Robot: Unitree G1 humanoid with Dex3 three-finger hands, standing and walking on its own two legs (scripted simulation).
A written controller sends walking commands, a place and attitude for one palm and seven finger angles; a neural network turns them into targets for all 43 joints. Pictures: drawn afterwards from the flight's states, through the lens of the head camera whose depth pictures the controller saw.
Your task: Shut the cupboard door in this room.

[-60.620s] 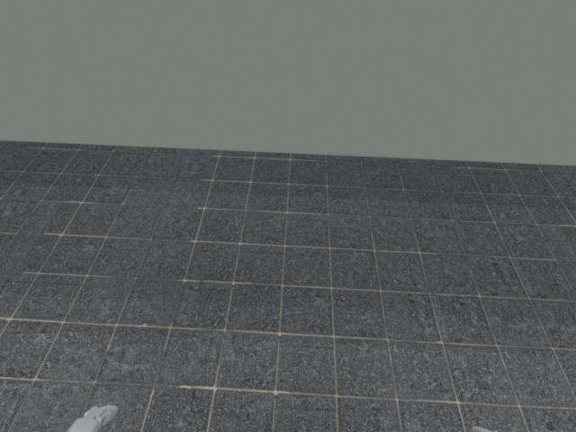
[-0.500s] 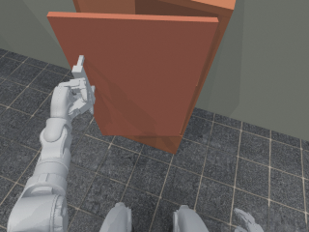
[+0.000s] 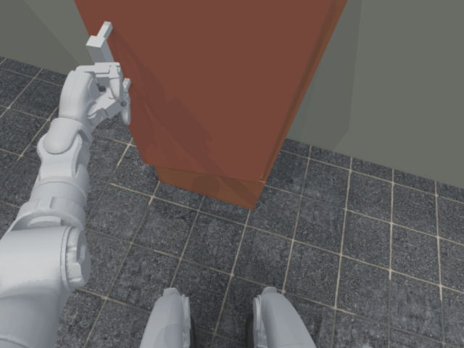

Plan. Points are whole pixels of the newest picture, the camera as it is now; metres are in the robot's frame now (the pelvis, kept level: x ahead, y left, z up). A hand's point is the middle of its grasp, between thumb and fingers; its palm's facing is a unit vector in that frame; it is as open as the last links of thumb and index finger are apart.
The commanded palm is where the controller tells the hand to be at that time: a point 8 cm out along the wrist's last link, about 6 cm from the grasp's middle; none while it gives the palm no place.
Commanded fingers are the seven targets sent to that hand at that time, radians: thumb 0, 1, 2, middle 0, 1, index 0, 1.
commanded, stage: push the door shut along its arc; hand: left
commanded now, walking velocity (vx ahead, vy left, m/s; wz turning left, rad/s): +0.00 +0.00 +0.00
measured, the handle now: (113, 67) +0.58 +0.19 +0.07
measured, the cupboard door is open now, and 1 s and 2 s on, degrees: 8 0 0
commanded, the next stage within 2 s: pull the fist back off the door in 0.70 s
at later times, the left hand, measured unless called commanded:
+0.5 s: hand (149, 79) +0.55 +0.12 +0.07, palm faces -0.29 -0.96 -0.03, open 3.1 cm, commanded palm +0.56 +0.15 +0.07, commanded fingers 0.00 0.90 0.90 -1.30 -1.50 -1.30 -1.50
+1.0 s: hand (167, 68) +0.58 +0.09 +0.07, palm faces +0.06 -1.00 +0.05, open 3.1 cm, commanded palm +0.56 +0.12 +0.07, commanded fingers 0.00 0.90 0.90 -1.30 -1.50 -1.30 -1.50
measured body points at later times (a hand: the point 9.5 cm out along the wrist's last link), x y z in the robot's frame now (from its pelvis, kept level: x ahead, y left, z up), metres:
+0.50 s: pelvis +0.00 +0.00 -0.01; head +0.17 +0.02 +0.41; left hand +0.56 +0.17 +0.08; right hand +0.00 -0.27 -0.12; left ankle +0.05 +0.11 -0.63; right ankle +0.03 -0.13 -0.63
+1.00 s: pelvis -0.02 +0.00 -0.03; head +0.16 +0.03 +0.39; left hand +0.57 +0.15 +0.07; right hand -0.02 -0.27 -0.12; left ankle +0.05 +0.11 -0.63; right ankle +0.03 -0.13 -0.63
